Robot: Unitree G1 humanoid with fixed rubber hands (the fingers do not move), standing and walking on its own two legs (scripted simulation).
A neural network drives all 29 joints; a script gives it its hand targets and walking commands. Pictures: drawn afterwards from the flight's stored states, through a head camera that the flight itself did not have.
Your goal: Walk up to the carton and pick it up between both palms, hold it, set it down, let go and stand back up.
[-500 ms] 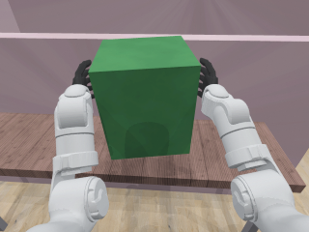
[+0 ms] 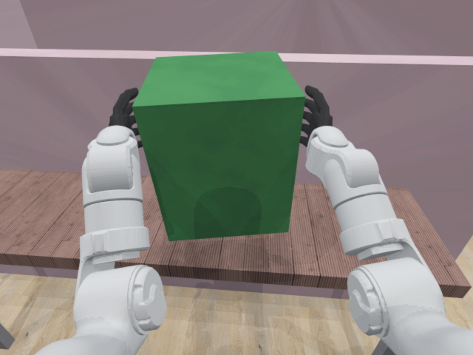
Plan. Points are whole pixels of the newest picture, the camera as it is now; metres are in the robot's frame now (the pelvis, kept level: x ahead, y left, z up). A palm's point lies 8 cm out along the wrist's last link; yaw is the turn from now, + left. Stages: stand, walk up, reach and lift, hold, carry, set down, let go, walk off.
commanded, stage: hold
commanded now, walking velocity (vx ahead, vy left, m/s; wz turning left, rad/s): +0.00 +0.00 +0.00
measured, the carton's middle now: (222, 145) +0.41 +0.00 +0.23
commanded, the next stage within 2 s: none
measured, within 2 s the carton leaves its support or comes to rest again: neither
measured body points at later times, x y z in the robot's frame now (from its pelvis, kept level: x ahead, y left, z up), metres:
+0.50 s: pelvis +0.00 +0.00 +0.00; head -0.08 +0.02 +0.44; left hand +0.39 +0.15 +0.28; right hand +0.37 -0.15 +0.27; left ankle +0.01 +0.12 -0.75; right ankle +0.03 -0.10 -0.75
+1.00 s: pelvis +0.00 +0.00 +0.00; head -0.08 +0.01 +0.44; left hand +0.39 +0.14 +0.28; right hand +0.37 -0.16 +0.27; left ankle +0.01 +0.12 -0.75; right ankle +0.03 -0.10 -0.75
